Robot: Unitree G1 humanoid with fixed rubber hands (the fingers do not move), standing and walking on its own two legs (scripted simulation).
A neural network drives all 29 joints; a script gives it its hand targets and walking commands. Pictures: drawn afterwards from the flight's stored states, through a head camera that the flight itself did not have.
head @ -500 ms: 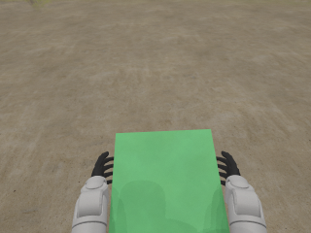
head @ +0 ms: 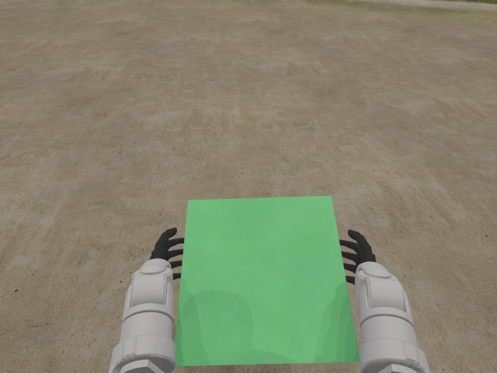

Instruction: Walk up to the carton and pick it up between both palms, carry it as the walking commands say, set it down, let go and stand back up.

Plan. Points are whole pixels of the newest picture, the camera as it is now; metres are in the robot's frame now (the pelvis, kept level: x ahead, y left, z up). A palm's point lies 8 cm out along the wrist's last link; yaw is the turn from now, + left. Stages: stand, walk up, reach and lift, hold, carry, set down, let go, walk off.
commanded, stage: set down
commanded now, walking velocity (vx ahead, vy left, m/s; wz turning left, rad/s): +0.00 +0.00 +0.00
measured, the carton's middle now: (261, 286) +0.33 +0.00 -0.06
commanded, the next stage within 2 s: none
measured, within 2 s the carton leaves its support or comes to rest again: neither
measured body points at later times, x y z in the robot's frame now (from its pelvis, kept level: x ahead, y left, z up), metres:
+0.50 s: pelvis +0.00 +0.00 -0.02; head +0.10 +0.01 +0.42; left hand +0.33 +0.18 -0.07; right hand +0.34 -0.17 -0.07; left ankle +0.05 +0.10 -0.74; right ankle +0.03 -0.11 -0.74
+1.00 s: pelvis -0.02 -0.01 -0.09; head +0.16 +0.01 +0.32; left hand +0.37 +0.18 -0.16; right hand +0.37 -0.17 -0.16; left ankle +0.05 +0.10 -0.74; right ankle +0.03 -0.11 -0.74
